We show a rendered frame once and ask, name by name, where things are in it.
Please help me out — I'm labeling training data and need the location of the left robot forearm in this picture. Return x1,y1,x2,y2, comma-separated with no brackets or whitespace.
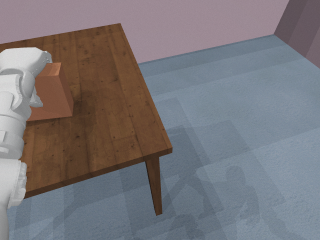
0,65,35,160

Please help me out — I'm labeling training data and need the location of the left robot hand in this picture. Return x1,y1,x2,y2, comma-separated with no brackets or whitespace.
0,47,53,108

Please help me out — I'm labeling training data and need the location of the left robot upper arm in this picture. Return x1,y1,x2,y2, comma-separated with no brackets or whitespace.
0,158,27,240

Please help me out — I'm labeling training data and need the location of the sponge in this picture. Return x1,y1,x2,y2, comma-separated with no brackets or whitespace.
27,62,74,121

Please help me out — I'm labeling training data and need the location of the table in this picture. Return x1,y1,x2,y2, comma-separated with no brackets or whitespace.
0,23,173,216

